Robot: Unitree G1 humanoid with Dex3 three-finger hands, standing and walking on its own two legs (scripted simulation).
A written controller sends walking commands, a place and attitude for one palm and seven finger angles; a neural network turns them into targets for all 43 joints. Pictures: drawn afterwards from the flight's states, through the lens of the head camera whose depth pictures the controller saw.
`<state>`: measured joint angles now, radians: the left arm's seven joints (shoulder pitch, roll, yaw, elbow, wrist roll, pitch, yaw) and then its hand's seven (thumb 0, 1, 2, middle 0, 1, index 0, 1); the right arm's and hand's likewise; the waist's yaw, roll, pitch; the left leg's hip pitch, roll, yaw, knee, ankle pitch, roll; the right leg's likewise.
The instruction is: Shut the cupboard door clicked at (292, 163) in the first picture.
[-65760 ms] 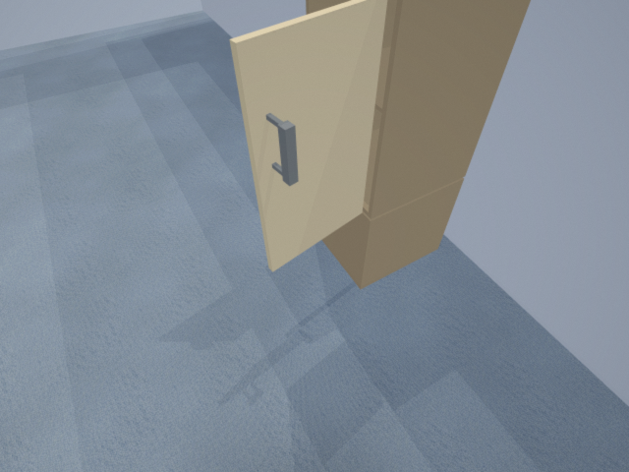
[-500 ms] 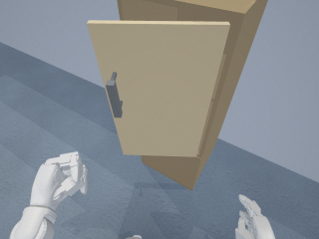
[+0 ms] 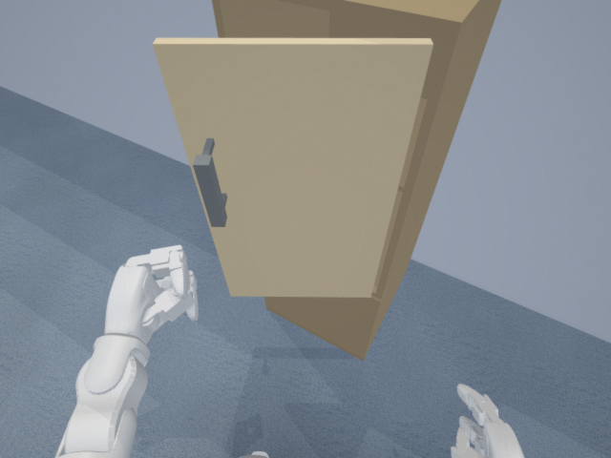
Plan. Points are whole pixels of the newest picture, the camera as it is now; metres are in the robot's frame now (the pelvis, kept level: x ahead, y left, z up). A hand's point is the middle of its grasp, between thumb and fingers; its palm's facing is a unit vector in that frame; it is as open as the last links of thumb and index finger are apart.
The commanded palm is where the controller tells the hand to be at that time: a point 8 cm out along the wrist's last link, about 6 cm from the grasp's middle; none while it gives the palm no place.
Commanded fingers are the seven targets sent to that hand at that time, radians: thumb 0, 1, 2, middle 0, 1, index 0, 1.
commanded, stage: bring the fist close to the handle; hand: left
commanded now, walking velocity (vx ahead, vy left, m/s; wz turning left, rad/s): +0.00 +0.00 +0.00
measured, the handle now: (214, 183) +0.49 +0.17 +0.09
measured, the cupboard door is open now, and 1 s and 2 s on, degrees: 29 29 18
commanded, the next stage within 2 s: push the door shut along its arc in 0.90 s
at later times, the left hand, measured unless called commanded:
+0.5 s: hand (227, 241) +0.38 +0.13 +0.09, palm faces +0.01 -1.00 -0.02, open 3.1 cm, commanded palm +0.36 +0.18 +0.09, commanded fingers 0.00 0.90 0.90 -1.30 -1.50 -1.30 -1.50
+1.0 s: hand (230, 235) +0.39 +0.13 +0.08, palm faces +0.02 -1.00 -0.01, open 3.1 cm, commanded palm +0.36 +0.18 +0.09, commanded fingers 0.00 0.90 0.90 -1.30 -1.50 -1.30 -1.50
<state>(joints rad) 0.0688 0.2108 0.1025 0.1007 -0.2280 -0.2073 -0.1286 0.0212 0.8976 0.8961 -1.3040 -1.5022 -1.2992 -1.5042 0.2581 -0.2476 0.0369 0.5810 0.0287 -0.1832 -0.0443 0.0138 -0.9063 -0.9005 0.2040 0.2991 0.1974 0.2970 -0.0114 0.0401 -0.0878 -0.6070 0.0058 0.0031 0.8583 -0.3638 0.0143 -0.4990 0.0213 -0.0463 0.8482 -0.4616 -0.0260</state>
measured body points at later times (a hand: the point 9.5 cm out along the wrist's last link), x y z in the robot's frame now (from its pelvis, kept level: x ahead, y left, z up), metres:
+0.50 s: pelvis +0.00 +0.00 +0.00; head +0.03 -0.01 +0.45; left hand +0.37 +0.18 +0.09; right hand +0.12 -0.25 -0.10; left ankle +0.04 +0.11 -0.70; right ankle -0.02 -0.10 -0.70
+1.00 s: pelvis +0.00 +0.00 +0.00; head +0.03 -0.01 +0.45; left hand +0.38 +0.18 +0.09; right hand +0.10 -0.25 -0.11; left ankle +0.04 +0.11 -0.70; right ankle -0.02 -0.10 -0.70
